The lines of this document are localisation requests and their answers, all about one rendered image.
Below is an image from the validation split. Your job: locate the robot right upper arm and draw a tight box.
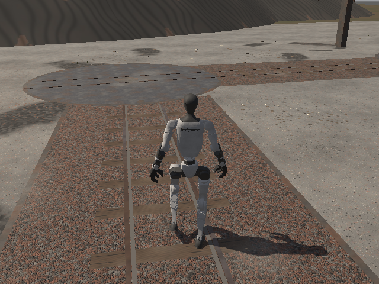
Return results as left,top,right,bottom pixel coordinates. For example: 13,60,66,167
203,120,220,152

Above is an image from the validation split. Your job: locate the robot left forearm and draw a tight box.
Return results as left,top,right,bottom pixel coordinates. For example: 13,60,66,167
152,143,166,170

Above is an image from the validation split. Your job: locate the robot left hand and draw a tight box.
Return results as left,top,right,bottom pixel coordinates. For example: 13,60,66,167
150,168,163,183

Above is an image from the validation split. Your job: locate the robot right hand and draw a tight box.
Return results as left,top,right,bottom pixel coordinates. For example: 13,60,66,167
214,165,227,178

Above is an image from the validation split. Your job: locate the robot head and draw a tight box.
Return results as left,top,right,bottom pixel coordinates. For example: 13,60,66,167
180,93,200,122

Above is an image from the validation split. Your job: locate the humanoid robot torso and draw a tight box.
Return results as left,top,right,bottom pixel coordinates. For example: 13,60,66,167
176,119,204,178

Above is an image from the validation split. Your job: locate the robot left upper arm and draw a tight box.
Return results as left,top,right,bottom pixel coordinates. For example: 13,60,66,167
160,119,178,152

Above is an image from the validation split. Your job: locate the robot right forearm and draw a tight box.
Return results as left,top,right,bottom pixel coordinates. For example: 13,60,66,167
214,143,226,167

